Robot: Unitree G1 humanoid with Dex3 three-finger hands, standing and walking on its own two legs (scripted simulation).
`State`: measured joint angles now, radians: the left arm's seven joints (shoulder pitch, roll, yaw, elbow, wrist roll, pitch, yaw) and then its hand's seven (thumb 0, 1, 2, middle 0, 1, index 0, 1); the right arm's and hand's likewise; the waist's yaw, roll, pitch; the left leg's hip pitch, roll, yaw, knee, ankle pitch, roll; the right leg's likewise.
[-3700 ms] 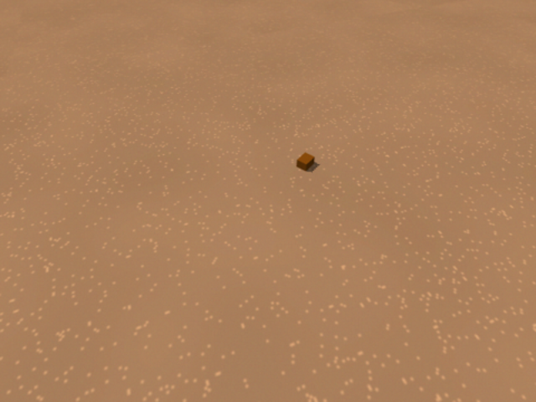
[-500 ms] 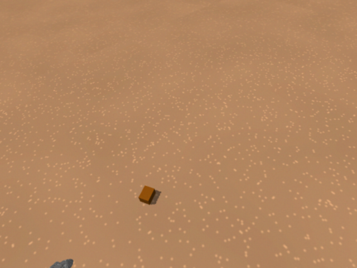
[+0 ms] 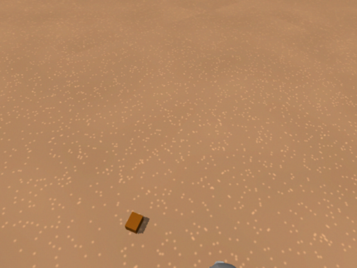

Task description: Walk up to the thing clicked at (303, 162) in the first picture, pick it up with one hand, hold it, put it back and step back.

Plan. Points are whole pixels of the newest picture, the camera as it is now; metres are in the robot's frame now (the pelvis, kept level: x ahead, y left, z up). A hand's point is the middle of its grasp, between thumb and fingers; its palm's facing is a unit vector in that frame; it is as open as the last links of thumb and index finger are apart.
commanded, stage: walk up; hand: left
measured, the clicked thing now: (134, 222) +0.48 +0.22 -0.74
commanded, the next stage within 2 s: none
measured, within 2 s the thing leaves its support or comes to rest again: neither
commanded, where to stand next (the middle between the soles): +0.11 -0.02 m, yaw +1 degrees
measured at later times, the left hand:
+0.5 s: hand out of the picture +0.17 +0.23 -0.15, palm faces -0.01 -0.94 -0.33, open 7.4 cm
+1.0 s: hand out of the picture +0.14 +0.24 -0.14, palm faces +0.05 -0.94 -0.34, open 7.4 cm
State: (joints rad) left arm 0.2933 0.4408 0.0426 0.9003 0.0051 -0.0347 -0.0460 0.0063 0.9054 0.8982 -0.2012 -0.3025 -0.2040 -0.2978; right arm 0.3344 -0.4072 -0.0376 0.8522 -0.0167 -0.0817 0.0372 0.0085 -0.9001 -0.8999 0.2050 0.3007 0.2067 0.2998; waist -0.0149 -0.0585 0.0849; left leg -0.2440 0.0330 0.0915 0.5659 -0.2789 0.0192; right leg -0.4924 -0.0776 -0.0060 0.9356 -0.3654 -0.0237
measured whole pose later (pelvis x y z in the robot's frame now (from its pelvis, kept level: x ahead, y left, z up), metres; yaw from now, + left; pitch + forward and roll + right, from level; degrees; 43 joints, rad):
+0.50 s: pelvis +0.06 -0.02 +0.00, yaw +1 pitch -2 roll +1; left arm 0.06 0.35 0.00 1.03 -0.01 -0.01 -0.01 0.00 0.90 0.90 -0.20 -0.30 -0.21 -0.30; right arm 0.16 -0.37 0.01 1.07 -0.01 -0.02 0.01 0.01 -0.90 -0.90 0.20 0.30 0.21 0.30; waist -0.01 -0.01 0.07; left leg -0.23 0.02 0.03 0.60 -0.34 -0.02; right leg -0.36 -0.06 -0.04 0.61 -0.22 0.01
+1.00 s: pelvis +0.07 -0.02 +0.01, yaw +2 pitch -2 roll +0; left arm 0.06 0.34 0.01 1.19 0.00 -0.01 -0.01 0.00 0.90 0.90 -0.20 -0.30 -0.20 -0.30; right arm 0.06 -0.36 0.01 1.16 0.00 0.00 0.02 0.01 -0.90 -0.90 0.20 0.30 0.20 0.30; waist 0.02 0.01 0.05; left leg -0.09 0.03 0.01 0.36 -0.23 -0.02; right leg -0.20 -0.05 -0.06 0.36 -0.11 0.01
